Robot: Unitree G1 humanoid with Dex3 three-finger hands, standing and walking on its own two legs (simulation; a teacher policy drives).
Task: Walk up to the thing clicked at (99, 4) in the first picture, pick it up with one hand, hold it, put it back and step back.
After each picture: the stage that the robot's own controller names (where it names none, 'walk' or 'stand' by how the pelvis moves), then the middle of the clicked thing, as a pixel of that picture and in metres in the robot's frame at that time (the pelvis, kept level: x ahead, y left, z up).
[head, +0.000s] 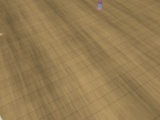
stand; (99, 5) +2.33 -0.23 -0.72
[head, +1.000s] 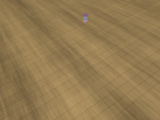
walk; (85, 17) +2.17 +0.12 -0.70
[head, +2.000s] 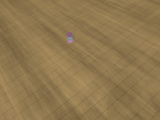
walk; (69, 37) +1.52 +0.30 -0.72
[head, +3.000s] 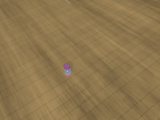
walk; (67, 69) +1.00 +0.26 -0.71
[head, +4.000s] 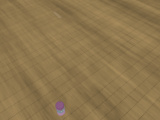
walk; (60, 108) +0.61 +0.21 -0.70
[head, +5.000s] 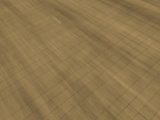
stand; out of the picture +0.40 +0.20 -0.71
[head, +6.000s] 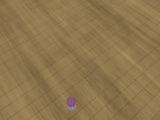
stand; (71, 103) +0.46 +0.10 -0.69
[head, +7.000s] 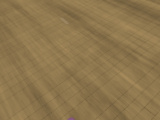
stand; out of the picture +0.48 +0.16 -0.71
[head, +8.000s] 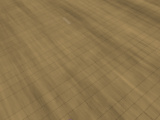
stand; out of the picture +0.47 +0.16 -0.73
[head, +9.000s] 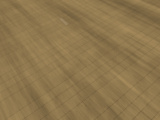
stand; out of the picture +0.46 +0.18 -0.73
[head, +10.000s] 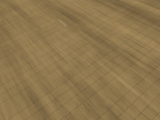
stand; out of the picture +0.45 +0.18 -0.73
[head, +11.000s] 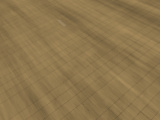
go down; out of the picture +0.45 +0.19 -0.73
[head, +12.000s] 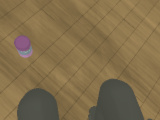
go down; (24, 47) +0.54 +0.21 -0.33
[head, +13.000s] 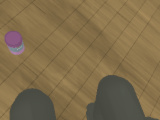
approach; (15, 43) +0.54 +0.22 -0.31
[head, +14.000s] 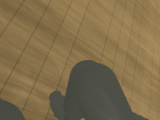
close in; out of the picture +0.52 +0.28 -0.24
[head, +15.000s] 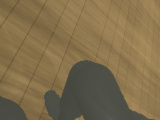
close; out of the picture +0.52 +0.28 -0.25
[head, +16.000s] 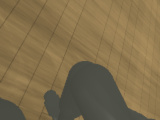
close; out of the picture +0.49 +0.28 -0.26
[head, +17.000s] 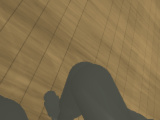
close; out of the picture +0.48 +0.27 -0.26
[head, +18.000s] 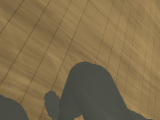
close; out of the picture +0.48 +0.27 -0.26
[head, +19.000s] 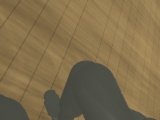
lift; out of the picture +0.42 +0.26 -0.29
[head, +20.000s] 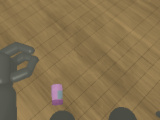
lift; (57, 94) +0.43 +0.18 -0.51
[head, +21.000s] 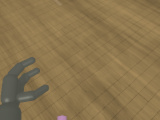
close in; out of the picture +0.40 +0.18 -0.68
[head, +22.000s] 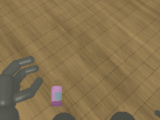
close; (56, 96) +0.43 +0.19 -0.52
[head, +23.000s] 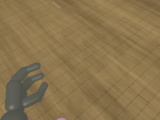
close; out of the picture +0.40 +0.18 -0.67
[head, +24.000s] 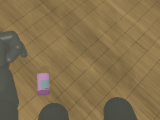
crouch; (43, 84) +0.43 +0.20 -0.47
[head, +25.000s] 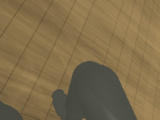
lower; out of the picture +0.42 +0.28 -0.28
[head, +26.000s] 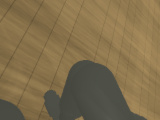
lower; out of the picture +0.42 +0.29 -0.27
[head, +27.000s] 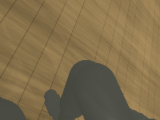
lower; out of the picture +0.42 +0.28 -0.28
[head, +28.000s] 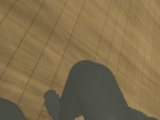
lower; out of the picture +0.42 +0.28 -0.28
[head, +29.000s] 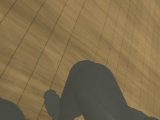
lower; out of the picture +0.42 +0.28 -0.28
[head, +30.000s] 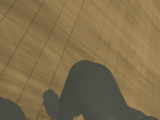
open; out of the picture +0.43 +0.27 -0.28
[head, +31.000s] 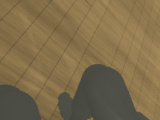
stand; out of the picture +0.44 +0.25 -0.29
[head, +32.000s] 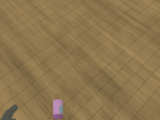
stand; (57, 109) +0.41 +0.17 -0.61
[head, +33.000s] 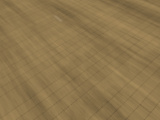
stand; out of the picture +0.39 +0.16 -0.69
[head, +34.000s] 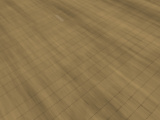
stand; out of the picture +0.39 +0.16 -0.69
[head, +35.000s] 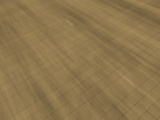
stand; out of the picture +0.40 +0.14 -0.74
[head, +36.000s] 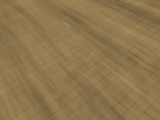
stand; out of the picture +0.38 +0.16 -0.75
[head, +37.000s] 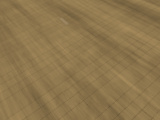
stand; out of the picture +0.37 +0.16 -0.75
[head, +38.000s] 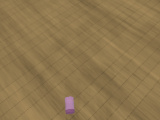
walk; (69, 105) +0.48 +0.13 -0.73
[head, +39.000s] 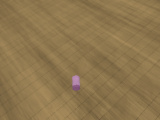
walk; (76, 83) +0.78 +0.18 -0.73
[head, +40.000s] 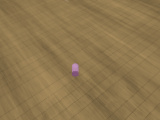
walk; (75, 69) +1.03 +0.13 -0.73
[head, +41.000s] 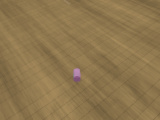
stand; (76, 75) +0.98 +0.11 -0.75
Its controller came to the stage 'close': yes
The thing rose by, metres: 0.01
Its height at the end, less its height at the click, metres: -0.02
